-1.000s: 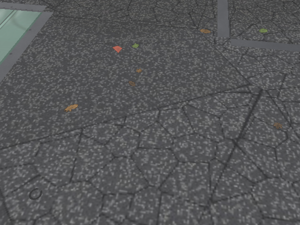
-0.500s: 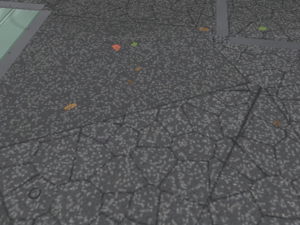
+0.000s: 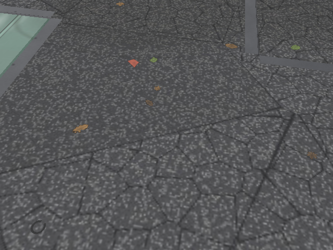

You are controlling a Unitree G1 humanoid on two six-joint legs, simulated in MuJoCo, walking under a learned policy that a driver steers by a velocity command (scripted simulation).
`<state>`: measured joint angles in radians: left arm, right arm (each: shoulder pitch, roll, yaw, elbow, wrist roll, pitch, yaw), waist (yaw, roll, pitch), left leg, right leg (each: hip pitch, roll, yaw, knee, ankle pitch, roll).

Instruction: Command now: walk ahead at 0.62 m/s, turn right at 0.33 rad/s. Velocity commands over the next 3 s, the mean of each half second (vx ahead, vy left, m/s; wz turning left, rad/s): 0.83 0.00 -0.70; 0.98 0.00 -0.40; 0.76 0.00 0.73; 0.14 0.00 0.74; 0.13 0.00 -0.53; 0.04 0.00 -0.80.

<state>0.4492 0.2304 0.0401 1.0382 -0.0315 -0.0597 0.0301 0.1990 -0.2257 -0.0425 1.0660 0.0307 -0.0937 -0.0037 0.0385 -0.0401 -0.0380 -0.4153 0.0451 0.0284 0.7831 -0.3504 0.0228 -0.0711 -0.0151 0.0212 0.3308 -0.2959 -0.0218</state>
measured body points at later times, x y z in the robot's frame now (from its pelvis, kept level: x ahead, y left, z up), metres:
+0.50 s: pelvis +0.25 +0.01 -0.04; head +0.28 -0.01 +0.41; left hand +0.55 +0.13 -0.12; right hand +0.08 -0.19 -0.18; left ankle +0.05 +0.17 -0.74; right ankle +0.41 -0.16 -0.70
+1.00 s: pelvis +0.65 -0.19 -0.03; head +0.67 -0.22 +0.42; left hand +0.79 +0.04 -0.15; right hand +0.74 -0.50 -0.10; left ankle +0.90 -0.23 -0.72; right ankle +0.41 -0.12 -0.74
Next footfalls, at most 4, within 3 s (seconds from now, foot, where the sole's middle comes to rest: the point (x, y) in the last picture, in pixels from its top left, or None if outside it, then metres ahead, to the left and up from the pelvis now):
0.08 left None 0.09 0.16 -0.78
0.56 right None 0.44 -0.15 -0.78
1.04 left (231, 175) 0.91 -0.27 -0.78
1.46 right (276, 128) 1.24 -0.55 -0.78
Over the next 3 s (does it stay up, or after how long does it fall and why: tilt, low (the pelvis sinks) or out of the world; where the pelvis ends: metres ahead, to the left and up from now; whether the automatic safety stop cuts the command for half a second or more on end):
stays up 1.29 -0.44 -0.01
